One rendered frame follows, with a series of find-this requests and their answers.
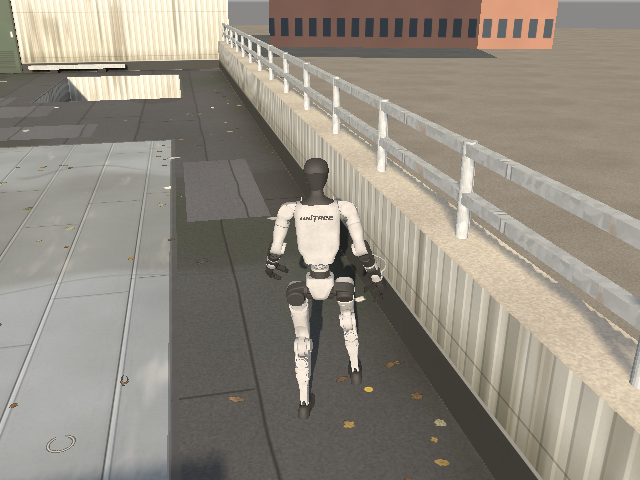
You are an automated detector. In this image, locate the robot left thigh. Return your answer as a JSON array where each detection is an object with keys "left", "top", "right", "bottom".
[{"left": 286, "top": 281, "right": 313, "bottom": 356}]

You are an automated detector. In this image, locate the robot right upper arm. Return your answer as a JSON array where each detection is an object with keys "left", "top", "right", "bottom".
[{"left": 338, "top": 200, "right": 368, "bottom": 257}]

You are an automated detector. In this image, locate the right robot forearm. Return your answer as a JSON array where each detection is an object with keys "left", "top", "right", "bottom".
[{"left": 359, "top": 240, "right": 383, "bottom": 283}]

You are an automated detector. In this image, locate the left robot forearm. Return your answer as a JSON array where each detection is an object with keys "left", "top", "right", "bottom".
[{"left": 266, "top": 240, "right": 281, "bottom": 269}]

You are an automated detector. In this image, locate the right robot foot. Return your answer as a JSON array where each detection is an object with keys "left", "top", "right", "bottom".
[{"left": 348, "top": 363, "right": 362, "bottom": 385}]

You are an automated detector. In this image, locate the left robot hand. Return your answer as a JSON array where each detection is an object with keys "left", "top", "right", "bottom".
[{"left": 265, "top": 263, "right": 289, "bottom": 280}]

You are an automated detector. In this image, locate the robot left upper arm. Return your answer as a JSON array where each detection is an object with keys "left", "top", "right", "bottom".
[{"left": 270, "top": 201, "right": 297, "bottom": 255}]

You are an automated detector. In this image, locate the right robot hand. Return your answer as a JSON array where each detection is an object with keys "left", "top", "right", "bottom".
[{"left": 364, "top": 277, "right": 387, "bottom": 302}]

